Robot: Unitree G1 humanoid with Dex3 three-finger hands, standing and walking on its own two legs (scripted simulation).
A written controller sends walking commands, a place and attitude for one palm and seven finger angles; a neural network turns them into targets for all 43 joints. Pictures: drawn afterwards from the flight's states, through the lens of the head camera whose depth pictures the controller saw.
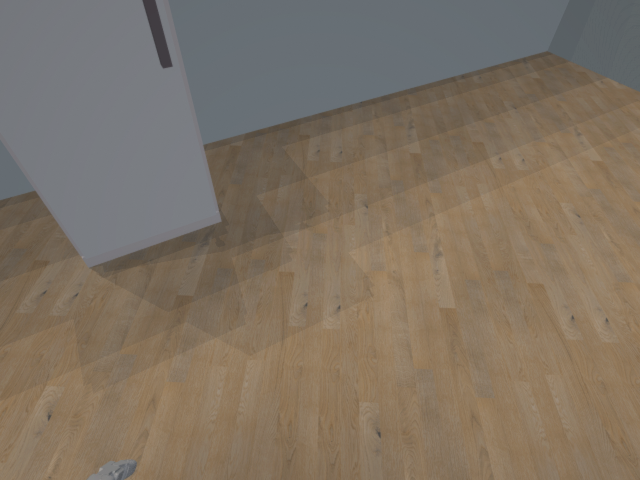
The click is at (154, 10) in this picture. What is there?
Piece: fridge door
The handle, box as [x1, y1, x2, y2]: [143, 0, 172, 67]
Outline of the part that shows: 143,0 160,63 163,67 172,66 155,1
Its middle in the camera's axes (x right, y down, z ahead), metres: -0.45 -0.67 +0.94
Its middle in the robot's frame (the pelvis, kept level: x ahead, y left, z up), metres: +1.16 +0.52 +0.23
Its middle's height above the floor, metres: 1.00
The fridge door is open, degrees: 0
